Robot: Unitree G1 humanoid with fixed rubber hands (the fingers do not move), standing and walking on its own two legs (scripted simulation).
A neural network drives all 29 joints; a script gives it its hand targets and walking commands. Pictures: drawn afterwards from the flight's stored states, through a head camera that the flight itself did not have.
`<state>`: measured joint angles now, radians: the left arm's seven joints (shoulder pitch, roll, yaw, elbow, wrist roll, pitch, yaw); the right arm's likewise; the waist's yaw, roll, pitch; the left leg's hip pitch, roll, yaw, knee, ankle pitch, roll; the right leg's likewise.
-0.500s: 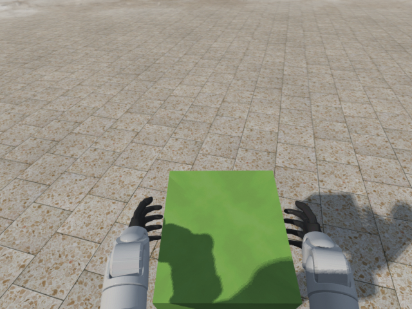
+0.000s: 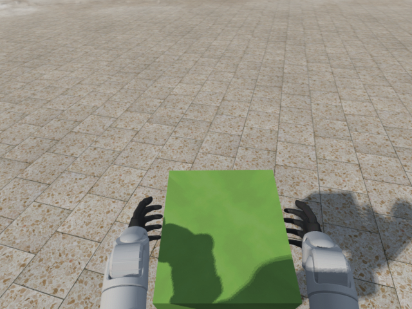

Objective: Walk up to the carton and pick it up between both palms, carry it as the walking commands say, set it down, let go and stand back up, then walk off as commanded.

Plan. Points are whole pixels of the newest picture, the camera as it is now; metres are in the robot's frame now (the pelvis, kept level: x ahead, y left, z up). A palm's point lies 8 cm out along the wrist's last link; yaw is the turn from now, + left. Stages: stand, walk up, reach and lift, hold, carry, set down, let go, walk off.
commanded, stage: hold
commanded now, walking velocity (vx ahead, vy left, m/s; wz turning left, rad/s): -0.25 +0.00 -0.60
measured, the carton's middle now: (222, 240) +0.32 +0.00 -0.05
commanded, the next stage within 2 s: carry in 0.02 s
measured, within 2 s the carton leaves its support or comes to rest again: neither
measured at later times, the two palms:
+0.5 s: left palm (140, 277) +0.19 +0.14 +0.06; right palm out of the picture +0.13 -0.18 +0.06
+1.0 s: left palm out of the picture +0.07 +0.12 +0.09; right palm out of the picture -0.01 -0.20 +0.09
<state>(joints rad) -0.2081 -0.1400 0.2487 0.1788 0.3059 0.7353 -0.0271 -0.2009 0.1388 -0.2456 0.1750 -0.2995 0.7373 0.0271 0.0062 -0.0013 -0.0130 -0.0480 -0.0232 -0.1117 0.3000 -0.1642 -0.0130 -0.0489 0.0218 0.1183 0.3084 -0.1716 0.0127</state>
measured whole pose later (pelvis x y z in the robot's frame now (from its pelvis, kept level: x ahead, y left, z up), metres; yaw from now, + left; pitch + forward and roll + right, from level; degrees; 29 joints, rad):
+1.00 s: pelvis -0.21 +0.02 -0.02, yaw -13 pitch +4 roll +1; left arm -0.09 -0.13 0.10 -0.43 0.12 1.24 0.18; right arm -0.08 0.13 -0.09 -0.46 -0.10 1.27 -0.19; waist -0.03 -0.02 -0.17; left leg -0.36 0.05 0.10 0.54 -0.25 -0.02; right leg -0.41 -0.02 -0.09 0.59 -0.25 -0.03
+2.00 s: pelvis -0.32 -0.07 -0.02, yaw -13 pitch +3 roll -2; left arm -0.08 -0.13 0.09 -0.49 0.12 1.25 0.20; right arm -0.06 0.13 -0.07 -0.49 -0.11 1.24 -0.16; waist 0.01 -0.01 -0.06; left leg -0.36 0.14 0.10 0.61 -0.30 -0.04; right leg -0.58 -0.01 -0.08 1.00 -0.40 0.00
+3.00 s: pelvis -0.49 -0.41 -0.03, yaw -13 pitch +4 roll -1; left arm -0.08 -0.13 0.08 -0.51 0.11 1.22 0.18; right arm -0.06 0.13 -0.08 -0.56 -0.10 1.25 -0.18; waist -0.03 0.00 -0.07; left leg -0.43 0.05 0.17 0.79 -0.44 -0.03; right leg -0.45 0.02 -0.17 0.60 -0.24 -0.10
